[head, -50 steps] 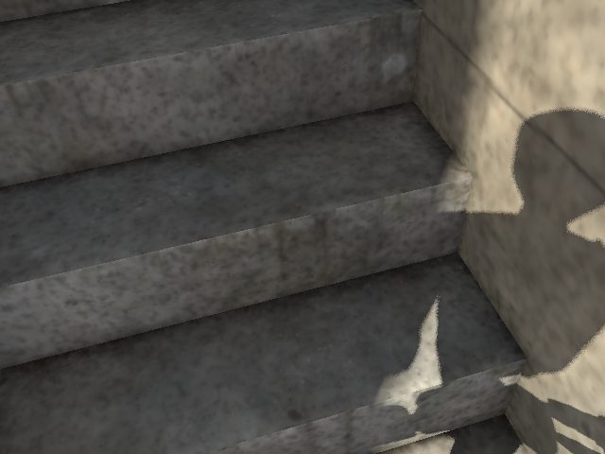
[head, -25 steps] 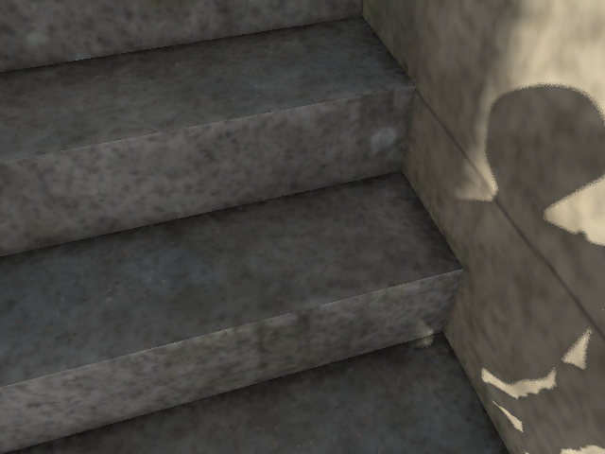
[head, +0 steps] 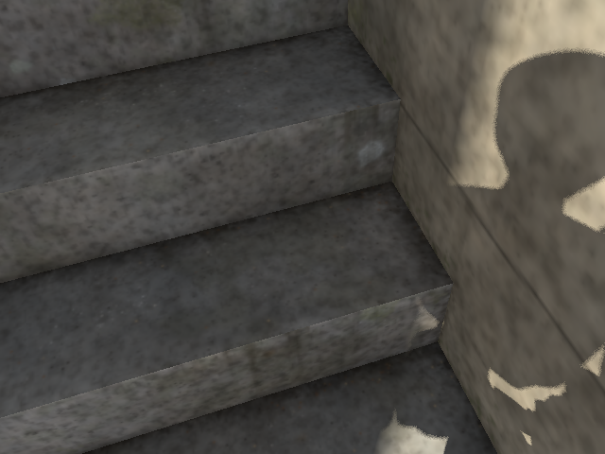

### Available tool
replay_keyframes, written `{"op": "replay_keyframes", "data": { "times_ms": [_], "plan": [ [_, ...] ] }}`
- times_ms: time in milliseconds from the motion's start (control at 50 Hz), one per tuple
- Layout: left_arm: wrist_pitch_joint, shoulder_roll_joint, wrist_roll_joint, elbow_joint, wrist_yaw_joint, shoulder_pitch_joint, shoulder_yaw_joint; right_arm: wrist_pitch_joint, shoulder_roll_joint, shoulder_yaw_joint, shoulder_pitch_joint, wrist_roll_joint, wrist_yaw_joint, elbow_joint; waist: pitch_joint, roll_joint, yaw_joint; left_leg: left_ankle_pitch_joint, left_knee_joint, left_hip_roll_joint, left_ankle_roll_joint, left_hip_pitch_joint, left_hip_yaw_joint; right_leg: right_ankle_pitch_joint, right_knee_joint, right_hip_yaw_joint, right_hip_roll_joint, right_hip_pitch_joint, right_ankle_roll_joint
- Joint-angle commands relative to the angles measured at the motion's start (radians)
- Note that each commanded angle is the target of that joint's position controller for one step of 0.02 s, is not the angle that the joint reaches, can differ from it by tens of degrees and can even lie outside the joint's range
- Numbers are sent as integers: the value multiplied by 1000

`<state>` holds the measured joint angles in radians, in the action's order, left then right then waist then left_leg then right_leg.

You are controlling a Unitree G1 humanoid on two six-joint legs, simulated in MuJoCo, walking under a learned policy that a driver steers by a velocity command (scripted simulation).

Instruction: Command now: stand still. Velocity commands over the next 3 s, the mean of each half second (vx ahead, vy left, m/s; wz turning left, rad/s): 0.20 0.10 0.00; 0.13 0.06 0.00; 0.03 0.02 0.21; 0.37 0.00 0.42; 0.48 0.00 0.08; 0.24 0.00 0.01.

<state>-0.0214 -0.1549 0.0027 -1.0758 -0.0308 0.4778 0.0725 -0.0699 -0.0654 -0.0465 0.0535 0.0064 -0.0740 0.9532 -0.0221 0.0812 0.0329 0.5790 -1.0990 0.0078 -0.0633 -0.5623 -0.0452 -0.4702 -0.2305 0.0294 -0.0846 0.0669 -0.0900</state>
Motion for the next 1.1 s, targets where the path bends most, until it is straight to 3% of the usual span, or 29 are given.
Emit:
{"op": "replay_keyframes", "data": {
  "times_ms": [20,160,240,380,420,440,500,520,540,560,580,600,620,640,660,680,720,780,840,880,920,960,980,1000,1020,1040,1060,1080,1100],
  "plan": [
    [15,-108,4,-22,-2,157,20,-5,-30,-6,-71,3,-14,-59,-11,23,-4,-266,101,25,84,29,-40,-583,-16,-45,-54,-15,-36],
    [51,-134,-15,6,-6,138,10,-67,-42,-10,-18,0,-36,-29,10,23,-24,-136,54,77,47,75,-97,-481,34,-85,-73,47,-61],
    [58,-146,-9,-17,1,164,12,-49,-25,-3,-45,-4,-33,-70,18,98,-16,-85,-25,112,61,2,-118,-653,29,-103,-107,-9,-35],
    [51,-208,-17,7,-12,79,20,-37,-42,9,29,-21,-23,-126,-30,126,19,12,-158,109,98,-65,-96,-809,-26,-123,-210,-55,118],
    [54,-219,-38,56,-18,-30,22,-13,-61,0,25,16,-21,-182,-13,129,57,87,-153,85,84,-41,-40,-726,-17,-119,-246,-35,174],
    [55,-258,-22,96,-17,-77,32,-4,-78,-4,52,27,-12,-202,3,148,63,123,-85,83,87,-83,2,-702,-9,-145,-276,-61,186],
    [38,-263,-4,128,-27,-82,35,22,-99,-8,81,19,2,-245,-25,119,55,87,-43,106,105,-67,13,-820,-64,-90,-248,-94,238],
    [49,-269,20,139,-29,-69,30,40,-63,9,161,29,-16,-236,-51,160,84,92,5,123,144,-51,37,-783,-134,-18,-212,-88,289],
    [27,-219,-13,167,-28,-97,6,55,-63,11,183,5,-20,-222,-63,117,93,-11,148,133,156,15,72,-727,-173,-2,-175,-34,311],
    [19,-193,-54,193,-16,-94,-6,46,-86,12,227,18,-30,-181,-58,-32,79,-39,286,88,183,-2,201,-487,-267,65,-84,-16,279],
    [18,-118,-84,187,10,-79,-32,51,-109,12,260,44,-41,-157,-62,-315,64,-101,459,-41,248,-3,473,278,-554,65,14,86,254],
    [21,-136,-48,202,41,-154,-22,51,-182,0,315,70,-73,-140,-51,-415,81,-349,558,-159,359,4,730,792,-1081,-47,115,299,187],
    [24,-150,-14,226,68,-180,-16,73,-194,-4,374,49,-83,-131,-40,-288,108,-516,506,-213,413,56,788,1091,-1509,-179,188,509,137],
    [31,-120,2,258,71,-203,-24,104,-200,-11,364,7,-78,-123,-7,-189,102,-692,403,-229,387,85,759,1239,-1723,-274,205,678,113],
    [47,-114,-17,304,61,-256,-31,137,-233,-36,382,-23,-80,-106,0,-100,100,-677,306,-230,314,176,705,1258,-1744,-314,153,802,111],
    [55,-115,-37,330,54,-324,-37,145,-239,-48,424,-33,-82,-68,-9,-73,114,-646,291,-215,275,282,651,1231,-1733,-260,133,898,89],
    [44,-100,-23,376,48,-413,-48,136,-197,-44,434,1,-75,-44,21,-83,104,-545,332,-192,243,287,611,1195,-1743,-168,127,927,34],
    [-1,-121,7,382,33,-339,-50,111,-194,-26,315,52,-74,-101,60,-118,27,-561,394,-210,262,87,587,967,-1760,-94,107,829,-10],
    [-31,-156,8,368,11,-250,-45,98,-206,-1,189,73,-75,-172,49,-160,-35,-657,351,-167,264,-95,442,666,-1686,-17,107,632,-44],
    [-42,-164,3,388,-16,-257,-46,107,-226,-4,188,63,-66,-199,6,-212,-29,-605,293,-114,226,-63,310,606,-1372,33,76,549,-49],
    [-34,-102,5,435,-6,-354,-58,117,-227,-23,239,35,-62,-182,-32,-290,-6,-394,208,-154,225,-15,373,595,-1252,-4,38,576,-10],
    [-25,-128,-5,431,4,-344,-41,114,-238,-32,224,47,-60,-211,-6,-351,4,-572,166,-181,231,-35,433,724,-1158,-24,23,573,20],
    [-36,-138,-4,403,11,-228,-37,114,-246,-34,159,42,-51,-261,-54,-330,-46,-576,88,-170,193,-80,400,757,-983,-20,5,462,39],
    [-52,-145,-27,335,25,-92,-21,104,-208,-18,30,38,-44,-305,-79,-288,-113,-607,20,-98,131,-184,251,520,-680,42,8,241,59],
    [-49,-116,-44,249,23,36,-16,101,-131,9,-28,19,-38,-343,-49,-127,-156,-661,-71,-58,105,-213,148,87,-422,125,42,117,66],
    [-51,-60,-18,202,15,51,-19,95,-91,38,4,7,-27,-311,-11,-101,-134,-582,-154,-46,101,-196,91,-12,-178,185,60,83,65],
    [-43,-12,-9,220,8,-5,-38,97,-63,47,42,-3,-24,-310,20,-35,-102,-318,-371,24,79,-171,79,-118,45,98,-4,77,107],
    [-17,33,-24,248,14,-141,-83,92,11,71,114,-6,-17,-299,51,19,-35,117,-733,81,67,-150,94,-298,209,13,-95,163,132],
    [26,-79,-49,287,38,-265,-95,131,59,77,237,-3,4,-308,36,-11,107,206,-975,148,1,-253,213,-904,-5,-23,-192,162,108]
  ]
}}
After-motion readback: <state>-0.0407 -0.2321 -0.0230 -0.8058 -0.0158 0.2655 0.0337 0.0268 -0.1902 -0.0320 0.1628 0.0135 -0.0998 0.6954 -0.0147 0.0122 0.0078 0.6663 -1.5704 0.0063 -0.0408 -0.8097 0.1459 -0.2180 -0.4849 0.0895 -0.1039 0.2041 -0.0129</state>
